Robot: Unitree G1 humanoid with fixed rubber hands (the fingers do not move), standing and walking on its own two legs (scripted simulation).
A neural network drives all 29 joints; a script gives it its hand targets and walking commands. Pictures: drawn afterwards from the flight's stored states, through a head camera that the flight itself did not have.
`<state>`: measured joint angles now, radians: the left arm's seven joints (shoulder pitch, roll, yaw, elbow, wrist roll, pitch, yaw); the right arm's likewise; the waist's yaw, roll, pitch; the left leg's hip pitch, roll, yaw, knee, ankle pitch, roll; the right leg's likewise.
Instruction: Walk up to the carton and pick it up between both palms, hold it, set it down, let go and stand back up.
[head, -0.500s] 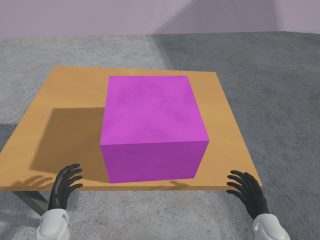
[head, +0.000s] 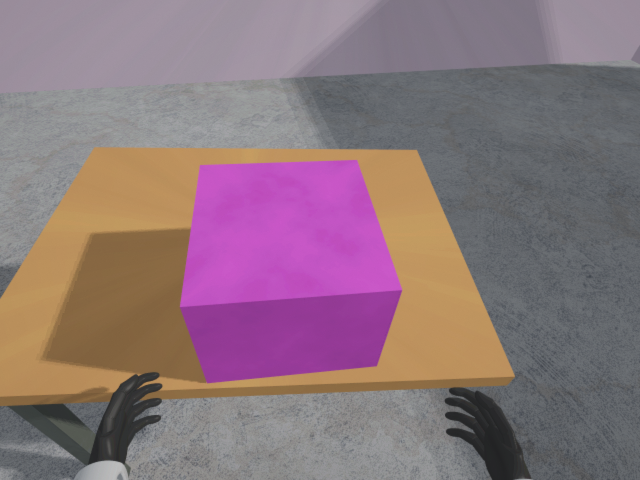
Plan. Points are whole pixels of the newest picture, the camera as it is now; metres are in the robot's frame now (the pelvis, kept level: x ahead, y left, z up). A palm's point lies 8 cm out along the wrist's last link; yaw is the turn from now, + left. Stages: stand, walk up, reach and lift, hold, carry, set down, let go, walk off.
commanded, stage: set down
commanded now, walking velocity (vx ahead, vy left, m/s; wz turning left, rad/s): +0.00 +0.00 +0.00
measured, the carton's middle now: (287, 264) +0.47 +0.09 -0.02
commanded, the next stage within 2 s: let go in 0.78 s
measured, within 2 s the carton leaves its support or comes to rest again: neither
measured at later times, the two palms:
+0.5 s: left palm (124, 462) +0.16 +0.25 -0.06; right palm out of the picture +0.17 -0.21 -0.06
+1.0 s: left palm (144, 465) +0.17 +0.23 -0.07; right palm out of the picture +0.16 -0.22 -0.08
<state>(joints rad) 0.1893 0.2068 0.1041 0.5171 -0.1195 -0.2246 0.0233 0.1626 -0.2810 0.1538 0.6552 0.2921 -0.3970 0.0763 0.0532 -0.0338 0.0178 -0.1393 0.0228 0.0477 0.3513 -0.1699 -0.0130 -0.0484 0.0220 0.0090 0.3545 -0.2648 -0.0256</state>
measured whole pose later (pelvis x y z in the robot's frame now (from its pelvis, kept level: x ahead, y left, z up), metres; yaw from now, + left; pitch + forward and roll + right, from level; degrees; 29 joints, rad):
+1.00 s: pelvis +0.00 +0.00 +0.00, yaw +0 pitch -4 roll +0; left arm 0.18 0.21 0.00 0.53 0.00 0.10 0.00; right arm 0.14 -0.18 -0.02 0.76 -0.02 -0.21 0.02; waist 0.00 -0.01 0.07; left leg -0.11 0.02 0.05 0.36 -0.18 -0.01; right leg -0.02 0.02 0.01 0.34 -0.26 -0.02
